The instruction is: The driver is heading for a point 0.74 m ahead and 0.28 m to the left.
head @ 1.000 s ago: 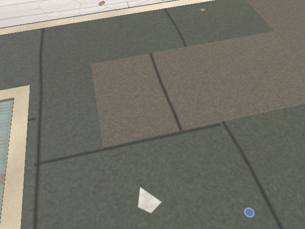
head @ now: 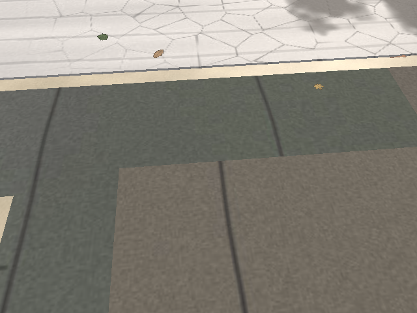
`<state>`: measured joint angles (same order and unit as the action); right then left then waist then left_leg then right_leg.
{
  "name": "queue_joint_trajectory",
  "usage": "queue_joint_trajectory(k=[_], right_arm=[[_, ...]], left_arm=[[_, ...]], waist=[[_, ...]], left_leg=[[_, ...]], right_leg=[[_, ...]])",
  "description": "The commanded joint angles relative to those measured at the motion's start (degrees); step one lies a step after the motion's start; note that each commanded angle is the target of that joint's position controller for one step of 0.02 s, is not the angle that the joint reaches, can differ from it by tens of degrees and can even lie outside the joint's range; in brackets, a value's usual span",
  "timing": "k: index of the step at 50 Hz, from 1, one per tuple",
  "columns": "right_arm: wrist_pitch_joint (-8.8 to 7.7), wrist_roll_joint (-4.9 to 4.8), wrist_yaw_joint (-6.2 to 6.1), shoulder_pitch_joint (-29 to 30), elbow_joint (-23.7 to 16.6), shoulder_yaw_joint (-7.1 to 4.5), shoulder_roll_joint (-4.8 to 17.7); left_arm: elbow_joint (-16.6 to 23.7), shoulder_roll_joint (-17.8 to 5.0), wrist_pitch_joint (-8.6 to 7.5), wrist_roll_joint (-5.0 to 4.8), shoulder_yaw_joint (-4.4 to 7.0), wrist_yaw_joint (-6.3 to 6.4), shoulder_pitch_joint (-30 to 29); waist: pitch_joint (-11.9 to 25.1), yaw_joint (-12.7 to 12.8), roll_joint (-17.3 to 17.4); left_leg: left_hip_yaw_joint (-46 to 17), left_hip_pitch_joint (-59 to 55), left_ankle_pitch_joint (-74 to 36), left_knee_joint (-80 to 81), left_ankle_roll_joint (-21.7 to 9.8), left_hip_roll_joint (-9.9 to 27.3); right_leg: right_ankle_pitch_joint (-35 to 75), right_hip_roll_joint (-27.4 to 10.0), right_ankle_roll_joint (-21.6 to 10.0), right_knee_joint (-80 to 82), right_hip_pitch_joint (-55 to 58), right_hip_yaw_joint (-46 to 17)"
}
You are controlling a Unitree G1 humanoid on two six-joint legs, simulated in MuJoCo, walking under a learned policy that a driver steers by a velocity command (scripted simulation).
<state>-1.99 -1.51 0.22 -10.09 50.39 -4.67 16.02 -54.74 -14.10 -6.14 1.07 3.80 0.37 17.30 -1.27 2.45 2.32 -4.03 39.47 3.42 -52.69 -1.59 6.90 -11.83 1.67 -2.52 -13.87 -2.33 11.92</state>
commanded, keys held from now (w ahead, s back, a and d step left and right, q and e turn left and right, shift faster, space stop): w+q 1.00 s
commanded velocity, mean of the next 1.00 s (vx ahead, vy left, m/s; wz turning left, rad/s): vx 0.50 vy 0.00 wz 0.57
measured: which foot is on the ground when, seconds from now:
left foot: up 0.00-0.22, down 0.24-0.72, up 0.74-1.00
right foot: down 0.00-0.24, up 0.26-0.70, down 0.72-1.00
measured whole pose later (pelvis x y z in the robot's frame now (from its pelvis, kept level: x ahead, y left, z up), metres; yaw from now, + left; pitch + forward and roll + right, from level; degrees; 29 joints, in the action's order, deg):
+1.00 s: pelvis +0.55 +0.12 +0.00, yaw +35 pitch +1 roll -2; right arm -0.9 -1.5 0.1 -10.8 38.1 -4.9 17.8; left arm -48.2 -15.5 -5.9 0.3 4.4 -0.4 17.1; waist -1.8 3.3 2.7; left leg -3.7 38.8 11.9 -57.6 -0.2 5.6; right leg -11.6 1.1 -1.6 -16.7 -6.6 7.7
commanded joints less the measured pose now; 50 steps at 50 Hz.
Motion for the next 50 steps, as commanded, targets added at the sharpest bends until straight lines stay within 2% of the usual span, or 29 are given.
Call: queue_joint_trajectory(k=[1,5,7,9,10,11,12,13,14,15,16,17,18,20,23,26,30,33,35,36,37,38,39,40,41,43,45,48,50], right_arm=[[-0.56,0.4,1.16,3.6,-4.2,0.35,0.5],[-0.6,0.3,2.58,10.2,-8.0,0.82,0.3],[-0.51,0.11,3.27,10.9,-9.5,0.54,1.0],[-0.23,-0.06,3.49,7.4,-9.9,-0.59,3.2],[-0.13,-0.31,3.41,1.7,-8.9,-1.74,5.3],[-0.09,-0.43,2.76,-7.5,-6.5,-3.66,8.6],[0.51,-0.31,1.32,-14.9,-4.8,-5.6,14.3],[-0.14,-0.23,1.28,-11.3,-6.7,-5.82,18.7],[-0.73,0.58,1.64,-13.3,-7.2,-4.15,13.6],[-1.51,0.89,1.61,-11.5,-6.9,-3.32,10.3],[-2.08,0.54,1.72,-7.2,-7.5,-2.69,8.1],[-2.25,0.45,1.55,-3.4,-8.4,-1.99,5.8],[-2.29,0.94,1.26,-1.6,-9.3,-1.61,5.2],[-2.45,0.77,0.63,-2.1,-9.5,-1.88,6.6],[-2.42,0.53,-0.57,-4.8,-9.1,-2.51,9.0],[-1.81,0.2,-1.09,-7.0,-8.7,-2.5,8.9],[-1.27,-0.15,-1.19,-10.4,-7.6,-2.41,8.5],[-0.72,0.05,-1.66,-10.5,-7.8,-2.48,8.6],[-0.54,0.27,-1.61,-8.8,-8.8,-1.91,7.0],[-0.75,0.99,-1.28,-8.1,-10.1,-0.71,4.1],[-1.34,-0.23,-1.28,-16.2,-11.5,0.48,-0.1],[-1.52,-1.24,-1.34,-17.5,-10.9,0.07,4.8],[-1.2,-1.12,-1.34,-11.9,-11.0,-1.06,9.2],[-0.86,-0.36,-1.41,-7.8,-11.9,-1.24,9.4],[-0.8,0.35,-1.27,-5.4,-12.7,-1.36,8.6],[-0.17,-0.18,-0.66,-6.1,-13.1,-1.35,6.3],[0.5,-0.33,-0.41,-5.5,-14.0,-0.87,4.1],[0.75,0.14,-0.13,-2.5,-15.8,-0.46,3.3],[0.47,0.04,0.5,-0.4,-16.2,-0.23,3.1]], left_arm=[[3.9,-9.0,-0.49,-0.4,1.87,0.96,-3.1],[2.6,-10.1,1.02,-1.36,2.49,1.17,1.0],[2.7,-11.0,1.88,-1.83,2.83,1.2,0.8],[3.5,-12.8,2.66,-2.2,3.34,1.48,-0.7],[3.9,-13.4,3.16,-2.31,3.47,1.58,-1.6],[4.4,-13.3,3.37,-2.54,3.24,1.63,-2.7],[5.8,-10.4,2.79,-1.0,2.19,1.57,-1.7],[9.2,-2.9,0.62,-0.5,-0.04,0.73,1.9],[10.5,-7.9,-2.09,-2.93,0.66,-0.27,-4.8],[11.7,-8.9,-3.14,-4.55,0.89,-0.66,-8.6],[11.0,-8.4,-3.38,-3.56,0.84,-0.25,-8.3],[10.3,-9.3,-2.91,-1.76,1.48,0.23,-8.0],[10.1,-9.6,-2.08,-1.24,1.82,0.18,-6.7],[10.7,-8.2,-0.76,-0.57,1.77,0.18,-6.5],[13.0,-6.4,0.0,-0.19,1.12,0.42,-12.3],[14.9,-4.9,-0.31,-0.6,0.37,-0.2,-18.3],[17.2,-6.4,-1.04,-1.57,0.55,-1.21,-22.8],[17.4,-8.5,-1.96,-1.7,1.28,-1.79,-21.0],[15.3,-10.6,-2.58,-1.25,2.48,-1.46,-12.2],[14.4,-13.4,-2.74,-0.17,3.3,-1.02,-3.6],[12.8,-18.2,-2.04,0.69,4.52,-0.88,3.2],[12.4,-14.1,-1.61,-0.9,3.68,-1.27,3.3],[13.6,-9.4,-1.17,-1.21,2.43,-1.07,0.3],[14.0,-8.0,-0.58,-0.75,1.83,-0.91,-2.8],[13.7,-7.0,-0.26,-0.44,1.41,-0.9,-4.8],[13.0,-6.2,-0.43,-0.15,1.08,-0.81,-6.0],[12.2,-7.1,-0.91,-0.76,1.51,-0.85,-5.6],[11.2,-9.5,-1.02,-0.82,2.36,-0.65,-4.8],[10.9,-10.2,-0.66,-0.86,2.54,-0.5,-5.0]], waist=[[-3.3,-0.5,-4.3],[-5.1,1.6,-3.7],[-4.5,0.6,-4.7],[-0.6,-2.6,-7.1],[2.7,-6.0,-7.6],[7.5,-11.1,-6.4],[12.3,-12.7,2.2],[18.3,-5.5,13.7],[20.5,-9.8,5.6],[12.9,-9.3,3.5],[7.8,-6.0,-2.2],[5.7,-3.9,-2.5],[4.7,-2.3,-1.6],[3.8,-1.2,-1.7],[1.6,-2.6,-1.0],[0.7,-5.2,1.5],[0.5,-7.0,3.0],[1.1,-5.4,4.7],[5.1,-0.6,5.3],[12.8,3.3,1.2],[21.4,0.8,-16.1],[20.7,0.9,-18.5],[12.3,2.5,-11.5],[7.3,2.0,-7.2],[3.4,0.9,-6.2],[1.6,-1.3,-8.5],[0.8,-1.6,-8.2],[0.6,-1.4,-6.6],[0.3,-0.9,-6.2]], left_leg=[[2.1,-0.5,-6.6,7.8,0.0,0.6],[5.3,2.5,-3.4,13.9,-1.6,-0.4],[7.4,0.6,1.2,15.4,-3.1,-2.0],[10.8,-7.3,6.8,15.1,-5.3,-6.0],[12.0,-14.9,8.5,15.7,-6.8,-8.5],[11.5,-28.8,4.9,20.2,-9.0,-10.9],[-3.5,-45.5,4.9,21.9,-12.5,-2.0],[-38.8,-61.9,13.6,31.1,-24.8,11.4],[-42.7,-62.7,16.1,37.5,-23.4,12.5],[-33.5,-57.3,12.2,37.1,-20.6,10.8],[-25.9,-47.9,5.8,36.7,-18.1,7.9],[-20.2,-40.6,0.3,37.1,-16.4,5.5],[-17.8,-35.6,-3.1,38.3,-16.0,4.2],[-15.3,-30.8,-8.4,39.9,-16.3,3.1],[-11.2,-27.4,-10.3,40.7,-15.1,0.8],[-8.8,-25.3,-4.7,39.7,-12.0,-2.3],[-13.4,-28.6,0.3,36.2,-10.6,-0.4],[-18.5,-33.4,-0.5,30.9,-9.6,1.7],[-17.9,-32.2,-6.3,22.9,-7.3,-1.4],[-14.1,-25.8,-2.0,8.6,-5.3,-4.7],[-6.4,-5.2,23.6,-11.5,-0.8,-13.3],[-7.0,4.3,30.5,-21.1,-0.1,-9.6],[-6.9,6.9,25.4,-23.9,0.3,-7.0],[-4.6,5.5,20.9,-23.1,0.6,-4.8],[-4.2,3.9,18.1,-20.2,0.7,-3.3],[-3.4,-0.5,15.5,-16.3,0.4,-0.9],[-2.2,-0.2,14.4,-13.1,0.8,-0.1],[-1.8,2.3,8.5,-6.4,1.6,0.7],[-0.7,1.6,2.3,-0.3,1.5,0.5]], right_leg=[[15.0,-16.1,-6.7,8.1,-2.7,-3.9],[19.5,-18.5,-6.2,4.9,5.7,-1.1],[28.8,-19.3,-5.3,1.1,8.7,0.3],[47.9,-19.2,-4.0,-7.3,9.8,1.8],[54.0,-18.4,-3.2,-15.7,8.7,2.4],[50.6,-16.1,-1.2,-28.3,3.1,3.5],[25.5,-12.8,1.7,-46.8,-12.5,3.5],[-21.1,0.8,5.1,-66.8,-36.5,-5.9],[-20.6,-0.9,3.3,-69.5,-43.1,-17.3],[-16.0,-3.7,1.6,-66.9,-46.2,-16.9],[-11.4,-6.6,1.2,-60.8,-43.2,-16.9],[-9.1,-8.3,1.6,-55.5,-38.6,-16.8],[-7.3,-9.2,2.2,-53.1,-34.7,-17.0],[-5.5,-9.0,4.0,-48.2,-32.2,-15.9],[3.4,-7.4,6.2,-36.7,-33.2,-14.6],[14.7,-4.4,6.2,-23.1,-29.4,-14.0],[16.9,-2.4,5.2,-15.7,-27.0,-15.2],[10.2,-2.0,3.2,-13.2,-24.7,-16.1],[9.5,-2.1,0.5,-10.2,-12.2,-14.9],[7.7,-10.2,-3.2,-12.1,2.5,-22.0],[-1.2,-24.2,-12.6,-8.9,23.8,-46.9],[-14.7,-27.4,-14.0,-4.6,24.5,-58.5],[-16.7,-24.5,-11.1,-3.3,17.5,-49.7],[-10.6,-21.8,-8.9,-2.7,9.8,-40.8],[-3.9,-19.4,-8.2,-1.3,3.1,-35.0],[2.0,-16.5,-7.1,1.6,-3.1,-27.0],[5.9,-16.7,-8.2,3.9,-4.6,-22.5],[11.7,-17.6,-9.2,5.5,-3.2,-17.3],[14.2,-16.6,-8.2,5.6,-2.2,-12.6]])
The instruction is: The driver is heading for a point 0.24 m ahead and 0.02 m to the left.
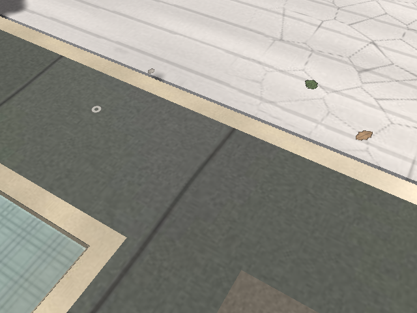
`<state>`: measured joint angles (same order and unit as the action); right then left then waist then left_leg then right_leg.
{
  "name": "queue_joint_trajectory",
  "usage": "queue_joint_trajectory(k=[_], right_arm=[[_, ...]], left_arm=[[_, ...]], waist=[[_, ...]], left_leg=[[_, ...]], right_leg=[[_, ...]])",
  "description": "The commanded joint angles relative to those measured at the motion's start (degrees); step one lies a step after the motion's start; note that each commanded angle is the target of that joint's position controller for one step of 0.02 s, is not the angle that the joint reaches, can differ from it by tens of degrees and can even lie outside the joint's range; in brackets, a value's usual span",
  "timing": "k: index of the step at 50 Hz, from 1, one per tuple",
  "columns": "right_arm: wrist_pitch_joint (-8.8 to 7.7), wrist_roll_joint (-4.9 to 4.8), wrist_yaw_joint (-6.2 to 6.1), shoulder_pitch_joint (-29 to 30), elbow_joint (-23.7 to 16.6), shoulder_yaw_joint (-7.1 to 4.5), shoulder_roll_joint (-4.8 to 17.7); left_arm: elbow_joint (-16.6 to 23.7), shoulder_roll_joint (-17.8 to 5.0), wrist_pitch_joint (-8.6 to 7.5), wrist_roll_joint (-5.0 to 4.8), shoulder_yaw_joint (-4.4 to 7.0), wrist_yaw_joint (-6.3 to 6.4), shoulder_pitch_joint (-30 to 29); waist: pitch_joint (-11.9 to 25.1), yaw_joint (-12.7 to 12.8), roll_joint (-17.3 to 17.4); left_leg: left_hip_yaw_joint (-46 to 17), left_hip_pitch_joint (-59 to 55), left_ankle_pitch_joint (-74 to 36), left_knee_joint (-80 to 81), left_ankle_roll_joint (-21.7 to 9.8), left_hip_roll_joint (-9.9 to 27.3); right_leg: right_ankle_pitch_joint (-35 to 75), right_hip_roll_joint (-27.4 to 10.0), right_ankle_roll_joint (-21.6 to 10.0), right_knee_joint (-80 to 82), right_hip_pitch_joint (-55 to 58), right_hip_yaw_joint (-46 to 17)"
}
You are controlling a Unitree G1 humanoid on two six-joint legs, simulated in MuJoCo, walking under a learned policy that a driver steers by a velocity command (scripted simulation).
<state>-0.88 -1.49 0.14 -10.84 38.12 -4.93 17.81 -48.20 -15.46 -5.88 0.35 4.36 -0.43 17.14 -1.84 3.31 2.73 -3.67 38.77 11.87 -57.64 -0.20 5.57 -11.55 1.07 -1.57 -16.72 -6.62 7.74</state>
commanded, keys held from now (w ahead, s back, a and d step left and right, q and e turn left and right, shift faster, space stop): no key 1.00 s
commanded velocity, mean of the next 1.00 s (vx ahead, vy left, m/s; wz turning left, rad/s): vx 0.12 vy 0.00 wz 0.14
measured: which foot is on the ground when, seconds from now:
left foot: up 0.00-0.18, down 0.20-1.00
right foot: down 0.00-0.20, up 0.22-0.52, down 0.54-1.00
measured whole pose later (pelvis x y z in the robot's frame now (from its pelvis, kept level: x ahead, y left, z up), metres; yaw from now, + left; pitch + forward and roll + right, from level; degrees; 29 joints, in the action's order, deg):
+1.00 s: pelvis +0.23 +0.03 -0.01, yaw +6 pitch -1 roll +0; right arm 0.7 0.1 -1.7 -8.7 55.8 -3.0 13.4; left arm -55.4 -13.3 -0.7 0.3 0.8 1.1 10.7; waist -1.9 0.4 -0.4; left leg -0.3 13.8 14.1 -29.0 0.2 0.0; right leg -17.9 -1.3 0.5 -29.2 -10.1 1.1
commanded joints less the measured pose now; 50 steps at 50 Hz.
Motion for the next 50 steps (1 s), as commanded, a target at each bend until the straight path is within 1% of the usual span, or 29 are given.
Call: queue_joint_trajectory(k=[1,3,6,7,8,9,10,11,12,13,14,15,16,17,19,21,23,25,26,27,28,29,30,31,34,36,39,43,50], right_arm=[[-0.9,0.25,0.87,2.4,-4.4,0.3,0.8],[-1.5,0.79,1.49,6.0,-5.5,0.8,-0.4],[-1.78,0.75,2.44,8.3,-7.0,0.47,0.5],[-1.78,0.99,2.59,7.4,-7.0,0.01,1.6],[-1.79,1.41,2.6,4.4,-6.3,-0.67,2.9],[-1.86,1.72,2.36,-1.7,-4.4,-1.79,4.8],[-1.64,2.08,1.44,-6.4,-3.2,-2.95,8.5],[-1.17,3.51,0.21,-9.1,-3.5,-3.21,13.1],[-1.27,3.23,0.52,-8.2,-4.5,-1.34,10.3],[-0.97,2.75,1.17,-7.2,-4.1,-0.65,7.1],[-1.12,1.89,1.43,-3.2,-3.4,-0.08,5.5],[-1.27,1.56,1.47,0.1,-3.1,0.48,4.0],[-1.24,1.79,1.38,3.0,-2.8,0.69,3.5],[-1.15,2.52,1.37,5.0,-2.7,0.31,4.7],[-1.3,3.22,1.03,6.9,-2.0,0.11,4.6],[-1.24,3.1,0.49,7.0,-0.8,0.28,3.9],[-0.81,2.98,-0.04,6.7,0.4,0.58,3.3],[-0.33,2.58,-0.2,7.5,1.4,1.03,2.5],[-0.21,2.4,-0.18,7.1,2.2,1.48,1.3],[-0.22,2.56,-0.12,4.9,3.5,1.99,-0.2],[-0.21,2.99,-0.14,2.7,4.3,1.98,-0.3],[-0.11,2.58,-0.32,0.0,4.6,1.88,-1.1],[0.13,2.78,-0.69,2.7,5.0,1.64,0.7],[0.33,2.51,-0.95,3.5,5.0,1.21,1.4],[0.75,2.61,-1.36,2.3,6.9,1.04,1.4],[0.38,2.3,-1.22,2.3,8.1,1.06,0.9],[0.15,1.92,-1.19,2.3,10.0,0.96,0.8],[0.51,1.7,-1.52,2.0,12.5,0.86,0.9],[1.22,1.52,-2.14,2.4,16.5,0.83,1.7]], left_arm=[[4.1,-9.0,-0.64,-0.22,1.91,0.4,-4.9],[3.4,-9.6,0.17,-0.54,1.87,0.72,-3.9],[2.1,-11.4,1.19,-1.72,2.14,0.81,-1.5],[1.9,-12.2,1.46,-2.21,2.34,0.91,-1.8],[1.9,-12.8,1.7,-2.68,2.48,1.09,-2.5],[1.8,-12.2,1.91,-2.81,2.23,1.22,-3.0],[1.9,-10.2,1.73,-1.74,1.49,1.25,-1.1],[3.7,-4.9,1.23,1.51,-0.55,0.57,3.1],[2.0,-4.5,1.02,0.12,-1.89,-0.33,7.8],[1.6,-9.4,1.67,-1.87,-0.41,-0.59,3.3],[3.1,-8.8,2.26,-2.32,-0.65,-0.34,-1.2],[2.8,-8.1,3.03,-1.43,-0.72,0.4,-2.9],[2.4,-8.2,4.14,-0.83,-0.49,1.09,-2.3],[1.6,-7.7,5.19,-0.68,-0.52,1.48,-0.5],[0.6,-6.1,6.14,-0.39,-0.84,2.21,1.5],[0.6,-5.1,6.47,-0.08,-1.22,2.59,-0.2],[0.7,-5.3,6.73,-0.1,-1.21,2.54,-2.2],[0.4,-4.8,6.72,0.34,-1.29,2.14,-2.7],[0.1,-4.5,6.63,0.99,-1.38,1.88,-2.6],[0.5,-5.2,6.48,1.74,-1.42,1.73,-2.9],[1.6,-8.6,6.31,1.75,-1.03,1.89,-4.0],[0.8,-9.8,6.23,1.07,-0.62,1.88,-7.1],[1.4,-6.6,5.75,1.17,-1.28,1.53,-8.8],[0.8,-5.2,5.24,1.49,-1.77,1.46,-8.9],[-0.4,-5.1,3.87,0.61,-1.99,1.44,-7.3],[-1.4,-5.3,3.72,0.3,-2.0,1.65,-5.6],[-2.4,-5.0,3.94,0.22,-2.12,1.84,-5.1],[-3.5,-4.8,4.33,0.03,-2.18,1.8,-5.3],[-5.7,-4.5,4.81,-0.05,-2.18,1.75,-5.4]], waist=[[-0.1,-1.2,-6.2],[-0.8,-0.2,-5.9],[0.5,-0.1,-7.6],[1.4,-1.2,-8.3],[3.2,-3.4,-8.8],[6.4,-6.9,-7.6],[9.9,-8.7,-4.2],[17.7,-6.2,10.0],[30.9,-5.5,11.0],[27.8,-7.6,3.5],[19.5,-6.3,2.6],[14.1,-4.9,-0.2],[11.5,-2.7,0.6],[10.3,-1.0,2.2],[10.3,0.2,3.7],[10.8,-0.7,4.0],[10.3,-1.6,4.5],[8.2,-0.8,4.0],[6.9,-0.4,3.3],[5.1,-0.7,1.5],[2.5,-2.9,-3.7],[1.5,-6.3,-12.3],[-0.3,-4.7,-11.7],[-0.5,-4.7,-11.5],[0.6,-3.9,-7.7],[2.2,-3.1,-5.4],[3.8,-2.6,-3.8],[4.0,-2.6,-2.6],[3.2,-2.9,-2.6]], left_leg=[[0.0,0.6,-8.8,8.8,0.0,1.1],[3.1,-4.1,-12.3,16.2,-0.2,-1.0],[4.5,-8.0,-10.9,22.1,-1.6,-3.3],[4.9,-10.1,-8.9,23.8,-2.6,-4.4],[5.5,-14.5,-8.5,26.5,-3.8,-5.8],[6.2,-23.3,-13.4,30.8,-5.4,-7.5],[3.3,-34.5,-29.1,31.3,-7.0,-5.2],[-15.1,-55.2,-60.0,23.6,-15.3,11.0],[-29.4,-60.1,-59.8,27.0,-24.2,20.8],[-22.9,-53.9,-52.6,29.3,-21.7,16.1],[-16.7,-47.6,-45.6,30.8,-18.7,12.6],[-13.7,-39.8,-39.4,32.9,-16.4,10.3],[-11.1,-31.7,-34.8,35.2,-15.1,8.7],[-8.8,-24.8,-31.8,37.5,-14.5,7.4],[-6.3,-19.9,-27.8,39.5,-14.8,6.3],[-5.6,-19.3,-20.3,40.4,-14.3,5.9],[-6.1,-18.5,-8.5,41.6,-13.2,5.7],[-5.9,-15.8,5.7,41.6,-10.9,4.2],[-5.3,-14.2,12.1,41.2,-8.7,2.6],[-4.6,-12.9,16.5,40.0,-5.7,0.6],[-2.4,-12.7,17.4,35.7,-2.9,-2.7],[1.9,-19.3,10.7,34.6,-1.2,-5.6],[2.1,-25.1,5.6,32.3,-0.5,-5.6],[2.0,-27.2,3.2,31.5,-1.0,-5.2],[0.4,-26.8,-0.8,32.3,-2.4,-3.9],[0.5,-26.8,-4.6,32.1,-2.4,-3.7],[0.7,-28.1,-9.5,31.4,-2.0,-3.6],[0.8,-29.5,-12.8,30.9,-1.9,-3.4],[1.0,-30.8,-14.2,31.2,-1.7,-3.2]], right_leg=[[17.8,-15.0,-8.7,8.0,1.2,-6.0],[26.2,-13.7,-7.6,5.9,0.3,-2.1],[32.5,-15.2,-6.4,1.7,4.3,-1.5],[36.2,-15.6,-5.9,-0.9,5.6,-1.6],[40.3,-15.3,-4.9,-5.2,6.4,-1.2],[41.1,-13.5,-3.3,-12.8,5.1,0.2],[32.6,-10.5,-0.4,-23.1,-1.5,2.0],[-12.3,-4.6,3.5,-44.6,-21.0,2.2],[-31.9,-2.0,4.7,-56.5,-25.2,-9.3],[-28.8,-4.6,4.7,-57.7,-25.5,-12.8],[-25.9,-6.2,4.6,-54.7,-28.8,-11.2],[-23.0,-7.5,4.9,-50.5,-28.3,-10.9],[-20.4,-8.4,5.3,-46.5,-23.6,-11.1],[-17.4,-7.6,5.8,-44.2,-18.0,-9.9],[-15.0,-6.5,6.3,-38.0,-12.7,-8.8],[-10.8,-6.4,5.8,-31.6,-10.2,-8.9],[-6.3,-6.0,5.1,-26.5,-7.7,-8.7],[-1.2,-4.8,3.8,-19.1,-3.5,-7.5],[1.1,-4.3,3.0,-14.8,-0.8,-7.0],[3.6,-6.2,1.7,-10.8,0.4,-9.3],[4.5,-10.8,-0.3,-7.1,-1.9,-14.2],[-10.2,-11.3,-2.4,-4.9,-11.7,-14.7],[-18.6,-9.3,-1.5,-2.0,-17.5,-14.3],[-19.1,-8.6,0.0,-1.4,-19.0,-13.6],[-8.8,-6.7,1.9,-4.7,-14.0,-11.1],[-3.3,-6.3,1.6,-6.5,-10.8,-10.5],[2.2,-5.8,1.2,-7.8,-8.4,-9.8],[5.7,-5.2,0.9,-8.1,-7.2,-9.2],[8.0,-4.5,0.9,-7.4,-6.2,-8.5]])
